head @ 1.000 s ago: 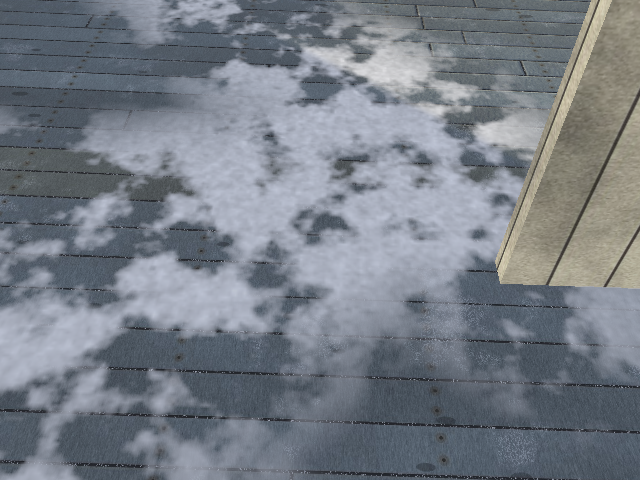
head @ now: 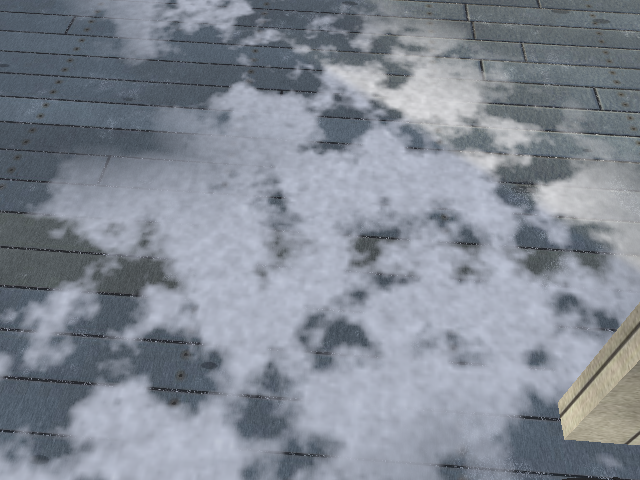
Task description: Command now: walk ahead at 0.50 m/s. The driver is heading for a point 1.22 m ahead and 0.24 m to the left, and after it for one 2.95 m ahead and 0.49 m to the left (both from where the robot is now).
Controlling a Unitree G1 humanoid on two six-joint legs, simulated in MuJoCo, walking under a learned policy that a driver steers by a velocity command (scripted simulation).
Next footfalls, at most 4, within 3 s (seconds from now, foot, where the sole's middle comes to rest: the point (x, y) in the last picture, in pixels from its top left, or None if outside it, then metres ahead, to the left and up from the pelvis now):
0.48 right None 0.45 -0.14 -0.76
1.04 left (293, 347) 0.74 0.11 -0.76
1.52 right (342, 235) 1.07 0.01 -0.76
1.98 left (207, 201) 1.16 0.37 -0.76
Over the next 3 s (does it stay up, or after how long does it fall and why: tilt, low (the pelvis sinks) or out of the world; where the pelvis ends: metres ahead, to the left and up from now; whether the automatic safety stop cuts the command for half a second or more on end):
stays up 1.17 0.23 0.02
